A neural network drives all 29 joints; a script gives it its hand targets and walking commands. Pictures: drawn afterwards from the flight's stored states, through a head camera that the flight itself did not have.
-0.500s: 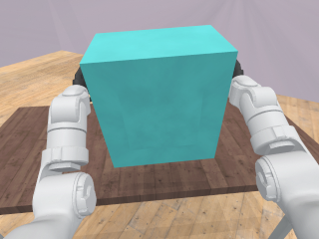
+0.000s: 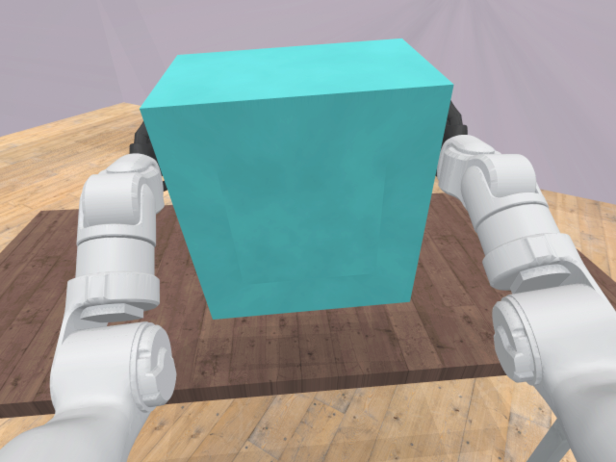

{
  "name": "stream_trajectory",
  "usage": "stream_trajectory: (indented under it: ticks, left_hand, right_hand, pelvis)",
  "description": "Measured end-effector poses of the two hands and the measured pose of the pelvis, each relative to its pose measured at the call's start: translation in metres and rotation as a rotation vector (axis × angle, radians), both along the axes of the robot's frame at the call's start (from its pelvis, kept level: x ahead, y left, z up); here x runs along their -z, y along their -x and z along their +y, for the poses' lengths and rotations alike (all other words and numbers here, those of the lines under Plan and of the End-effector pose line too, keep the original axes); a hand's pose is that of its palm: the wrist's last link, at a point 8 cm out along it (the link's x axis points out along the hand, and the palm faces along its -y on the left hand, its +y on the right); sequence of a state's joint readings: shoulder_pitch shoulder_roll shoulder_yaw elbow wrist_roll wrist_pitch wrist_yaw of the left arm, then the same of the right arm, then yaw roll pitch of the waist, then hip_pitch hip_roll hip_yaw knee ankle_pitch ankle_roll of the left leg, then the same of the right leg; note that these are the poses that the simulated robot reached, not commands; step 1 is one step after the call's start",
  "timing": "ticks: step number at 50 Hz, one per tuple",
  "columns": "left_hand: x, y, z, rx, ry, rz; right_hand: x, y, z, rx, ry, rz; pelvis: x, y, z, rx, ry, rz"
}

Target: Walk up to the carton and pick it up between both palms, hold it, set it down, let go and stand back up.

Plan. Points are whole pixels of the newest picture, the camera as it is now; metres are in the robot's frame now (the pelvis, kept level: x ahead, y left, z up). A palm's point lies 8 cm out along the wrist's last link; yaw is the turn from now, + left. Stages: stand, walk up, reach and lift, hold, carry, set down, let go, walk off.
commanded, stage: reach and lift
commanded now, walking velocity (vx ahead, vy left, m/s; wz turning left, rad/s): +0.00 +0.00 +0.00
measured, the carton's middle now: (301, 187) +0.39 -0.01 +0.25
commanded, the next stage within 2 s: hold in 0.08 s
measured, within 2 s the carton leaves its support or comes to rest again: neither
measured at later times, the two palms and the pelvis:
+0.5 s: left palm (129, 156) +0.36 +0.18 +0.32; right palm (452, 127) +0.36 -0.18 +0.33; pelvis -0.01 -0.01 +0.00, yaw +0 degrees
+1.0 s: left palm (130, 153) +0.37 +0.19 +0.31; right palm (447, 130) +0.37 -0.18 +0.33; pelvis +0.00 +0.00 +0.00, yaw +0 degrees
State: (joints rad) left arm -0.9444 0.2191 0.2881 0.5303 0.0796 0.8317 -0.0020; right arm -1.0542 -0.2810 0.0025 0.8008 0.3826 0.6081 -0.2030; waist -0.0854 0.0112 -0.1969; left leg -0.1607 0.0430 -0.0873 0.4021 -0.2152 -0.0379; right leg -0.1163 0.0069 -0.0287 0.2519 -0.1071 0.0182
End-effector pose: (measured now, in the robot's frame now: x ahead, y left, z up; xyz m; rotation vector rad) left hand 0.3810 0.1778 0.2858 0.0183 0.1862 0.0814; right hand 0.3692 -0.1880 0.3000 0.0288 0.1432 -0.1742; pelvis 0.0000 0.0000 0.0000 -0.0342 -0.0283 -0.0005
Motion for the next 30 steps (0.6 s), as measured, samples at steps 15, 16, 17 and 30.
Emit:
stream_trajectory:
  ticks: [15, 16, 17, 30]
  left_hand:
    - [-0.019, 0.012, -0.002, -0.022, -0.013, -0.016]
    - [-0.021, 0.015, -0.001, -0.028, -0.010, -0.017]
    - [-0.022, 0.018, 0.000, -0.034, -0.005, -0.016]
    - [-0.037, 0.022, 0.006, -0.038, 0.005, 0.002]
  right_hand:
    - [-0.021, 0.006, -0.002, -0.032, 0.032, -0.004]
    - [-0.023, 0.006, -0.001, -0.038, 0.034, -0.004]
    - [-0.025, 0.007, 0.000, -0.043, 0.033, -0.004]
    - [-0.038, 0.007, 0.007, -0.049, 0.012, 0.021]
  pelvis:
    - [0.001, 0.000, 0.002, 0.033, 0.003, 0.006]
    - [0.001, 0.000, 0.001, 0.033, 0.003, 0.003]
    - [0.001, 0.000, 0.000, 0.033, 0.002, -0.002]
    - [0.001, 0.010, -0.011, -0.002, -0.003, 0.021]
